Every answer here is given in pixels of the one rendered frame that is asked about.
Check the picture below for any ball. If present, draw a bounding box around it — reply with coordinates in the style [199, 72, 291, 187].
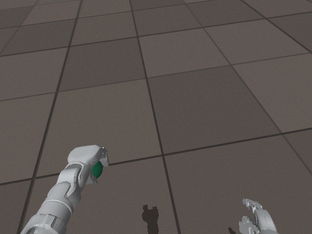
[91, 161, 103, 179]

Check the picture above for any right robot hand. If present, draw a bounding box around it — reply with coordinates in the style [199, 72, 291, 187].
[239, 198, 277, 234]

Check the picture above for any left robot arm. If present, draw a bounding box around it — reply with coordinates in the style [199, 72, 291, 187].
[20, 161, 90, 234]

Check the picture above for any left robot hand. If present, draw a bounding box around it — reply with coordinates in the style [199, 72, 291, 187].
[67, 145, 109, 185]

